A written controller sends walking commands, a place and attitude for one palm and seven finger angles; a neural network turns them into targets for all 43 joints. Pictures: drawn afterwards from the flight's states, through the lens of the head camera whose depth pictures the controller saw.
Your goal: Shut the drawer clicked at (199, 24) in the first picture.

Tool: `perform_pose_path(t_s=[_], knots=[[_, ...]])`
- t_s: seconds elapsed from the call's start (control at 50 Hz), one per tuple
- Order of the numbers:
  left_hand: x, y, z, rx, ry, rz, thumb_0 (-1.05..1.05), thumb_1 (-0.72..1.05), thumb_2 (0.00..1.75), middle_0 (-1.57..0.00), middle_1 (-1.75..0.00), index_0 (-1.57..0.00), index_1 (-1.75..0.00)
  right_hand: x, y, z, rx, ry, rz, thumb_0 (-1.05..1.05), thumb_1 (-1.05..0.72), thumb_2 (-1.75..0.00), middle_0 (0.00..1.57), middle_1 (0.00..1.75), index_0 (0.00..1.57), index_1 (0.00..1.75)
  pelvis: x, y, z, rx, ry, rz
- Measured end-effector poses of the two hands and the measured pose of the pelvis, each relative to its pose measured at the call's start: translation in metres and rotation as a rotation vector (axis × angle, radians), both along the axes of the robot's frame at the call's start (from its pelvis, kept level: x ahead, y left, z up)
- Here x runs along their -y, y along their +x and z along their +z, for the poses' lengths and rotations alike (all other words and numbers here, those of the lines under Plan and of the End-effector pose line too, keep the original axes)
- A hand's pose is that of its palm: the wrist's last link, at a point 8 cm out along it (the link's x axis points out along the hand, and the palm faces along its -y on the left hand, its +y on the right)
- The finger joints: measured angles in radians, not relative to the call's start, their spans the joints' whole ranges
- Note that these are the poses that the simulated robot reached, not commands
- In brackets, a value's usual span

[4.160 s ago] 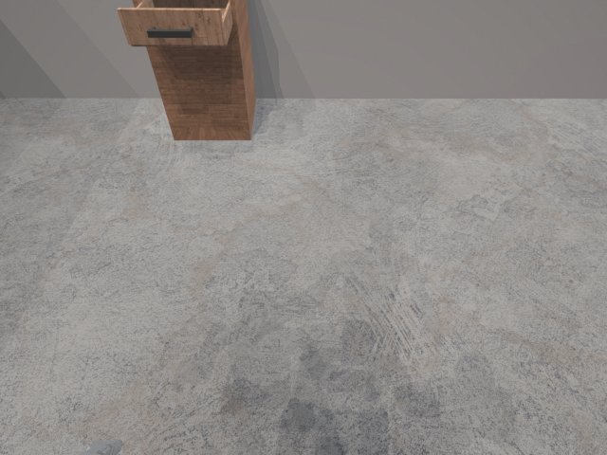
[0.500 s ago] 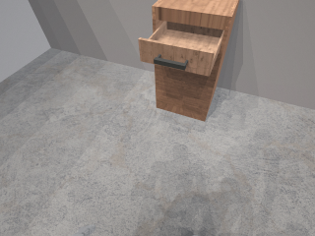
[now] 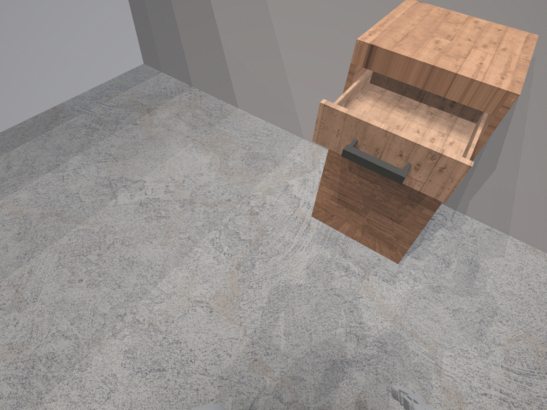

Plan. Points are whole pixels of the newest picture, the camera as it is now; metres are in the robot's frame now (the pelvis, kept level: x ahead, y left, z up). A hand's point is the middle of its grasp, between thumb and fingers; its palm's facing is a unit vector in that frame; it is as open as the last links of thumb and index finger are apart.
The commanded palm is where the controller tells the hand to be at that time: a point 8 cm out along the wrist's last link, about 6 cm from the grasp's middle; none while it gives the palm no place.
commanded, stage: turn to face it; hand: left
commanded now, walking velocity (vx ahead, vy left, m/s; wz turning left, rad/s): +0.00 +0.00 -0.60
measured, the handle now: (376, 159) +0.71 -0.19 -0.07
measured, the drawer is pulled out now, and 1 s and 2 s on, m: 0.24 0.24 0.24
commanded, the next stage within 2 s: take the last steps up to it in 0.80 s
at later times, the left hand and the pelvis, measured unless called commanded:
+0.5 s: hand (200, 390) +0.17 +0.13 -0.14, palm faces -0.22 -0.93 -0.29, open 7.4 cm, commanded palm none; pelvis +0.03 -0.04 +0.01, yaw -16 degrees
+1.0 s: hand (198, 367) +0.20 +0.15 -0.16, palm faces -0.41 -0.89 -0.19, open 7.4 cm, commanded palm none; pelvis +0.05 +0.00 +0.01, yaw -27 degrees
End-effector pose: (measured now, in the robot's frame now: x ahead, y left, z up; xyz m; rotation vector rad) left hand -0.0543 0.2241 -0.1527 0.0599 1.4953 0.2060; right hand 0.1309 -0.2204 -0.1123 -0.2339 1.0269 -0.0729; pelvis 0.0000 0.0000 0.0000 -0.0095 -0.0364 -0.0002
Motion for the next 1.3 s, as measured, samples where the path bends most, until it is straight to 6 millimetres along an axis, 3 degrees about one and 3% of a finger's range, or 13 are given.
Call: perform_pose_path(t_s=[0.06, 0.12, 0.2, 0.3, 0.38, 0.5, 0.64, 0.82, 0.98, 1.06, 1.2, 1.24, 1.3], knots=[[-0.003, 0.034, 0.008, 0.037, 0.006, -0.030, 0.01, 0.91, 0.90, -0.20, -0.30, -0.19, -0.30, -0.010, -0.007, -0.003, -0.030, 0.036, -0.037, 0.01, -0.91, -0.89, 0.19, 0.30, 0.20, 0.30, -0.002, 0.010, 0.006, -0.001, 0.002, -0.027], [-0.004, 0.069, 0.014, 0.080, 0.016, -0.070, 0.01, 0.91, 0.90, -0.20, -0.30, -0.19, -0.30, -0.003, -0.011, -0.005, -0.026, 0.050, -0.119, -0.02, -0.94, -0.89, 0.20, 0.30, 0.21, 0.30, -0.001, 0.017, 0.008, -0.005, 0.009, -0.063], [0.002, 0.116, 0.021, 0.147, 0.037, -0.137, 0.01, 0.91, 0.90, -0.20, -0.30, -0.19, -0.30, 0.016, -0.028, -0.014, -0.068, 0.057, -0.185, -0.02, -0.94, -0.89, 0.20, 0.30, 0.21, 0.30, 0.006, 0.024, 0.006, -0.008, 0.021, -0.110], [0.018, 0.172, 0.027, 0.243, 0.083, -0.250, 0.01, 0.91, 0.90, -0.20, -0.30, -0.19, -0.30, 0.048, -0.063, -0.038, -0.140, 0.078, -0.290, -0.01, -0.92, -0.89, 0.20, 0.30, 0.21, 0.30, 0.026, 0.031, -0.005, -0.007, 0.040, -0.176], [0.032, 0.200, 0.036, 0.301, 0.113, -0.316, 0.01, 0.91, 0.90, -0.20, -0.30, -0.20, -0.30, 0.070, -0.093, -0.046, -0.217, 0.068, -0.357, 0.00, -0.92, -0.89, 0.20, 0.30, 0.20, 0.30, 0.038, 0.030, -0.005, -0.014, 0.034, -0.214], [0.045, 0.222, 0.050, 0.294, 0.111, -0.395, 0.01, 0.91, 0.90, -0.20, -0.30, -0.20, -0.30, 0.085, -0.119, -0.029, -0.239, 0.051, -0.431, 0.01, -0.91, -0.89, 0.19, 0.30, 0.20, 0.30, 0.044, 0.032, 0.009, -0.033, 0.047, -0.274], [0.052, 0.245, 0.048, 0.307, 0.071, -0.458, 0.01, 0.90, 0.90, -0.20, -0.30, -0.20, -0.30, 0.080, -0.134, -0.018, -0.247, 0.030, -0.487, 0.01, -0.91, -0.89, 0.19, 0.30, 0.20, 0.30, 0.039, 0.036, 0.012, -0.043, 0.041, -0.331], [0.034, 0.265, 0.021, 0.288, 0.002, -0.500, 0.01, 0.90, 0.90, -0.21, -0.30, -0.20, -0.30, 0.041, -0.135, -0.009, -0.194, -0.011, -0.541, 0.01, -0.91, -0.89, 0.19, 0.30, 0.20, 0.30, 0.007, 0.042, 0.003, -0.047, 0.007, -0.399], [0.027, 0.271, 0.024, 0.239, -0.014, -0.559, 0.01, 0.91, 0.90, -0.20, -0.30, -0.20, -0.30, 0.003, -0.153, -0.001, -0.244, 0.030, -0.585, 0.01, -0.91, -0.89, 0.20, 0.30, 0.21, 0.30, -0.001, 0.048, 0.014, -0.048, -0.001, -0.462], [0.039, 0.273, 0.025, 0.206, -0.019, -0.610, 0.01, 0.91, 0.90, -0.20, -0.30, -0.19, -0.30, -0.002, -0.169, -0.005, -0.259, 0.058, -0.636, 0.01, -0.91, -0.89, 0.20, 0.30, 0.21, 0.30, 0.005, 0.050, 0.015, -0.049, -0.005, -0.488], [0.087, 0.286, 0.022, 0.263, -0.028, -0.665, 0.01, 0.91, 0.90, -0.20, -0.30, -0.20, -0.30, 0.004, -0.217, -0.030, -0.368, 0.123, -0.712, 0.01, -0.91, -0.89, 0.20, 0.30, 0.21, 0.30, 0.033, 0.054, 0.001, -0.039, 0.004, -0.505], [0.095, 0.283, 0.025, 0.280, -0.031, -0.644, 0.01, 0.91, 0.90, -0.20, -0.30, -0.20, -0.30, 0.010, -0.221, -0.032, -0.413, 0.134, -0.704, 0.01, -0.91, -0.89, 0.20, 0.30, 0.21, 0.30, 0.040, 0.059, 0.002, -0.033, -0.006, -0.496], [0.093, 0.274, 0.028, 0.259, -0.006, -0.606, 0.00, 0.93, 0.90, -0.20, -0.30, -0.20, -0.30, 0.024, -0.210, -0.028, -0.417, 0.134, -0.696, 0.01, -0.91, -0.89, 0.20, 0.30, 0.20, 0.30, 0.049, 0.069, 0.007, -0.028, 0.001, -0.495]])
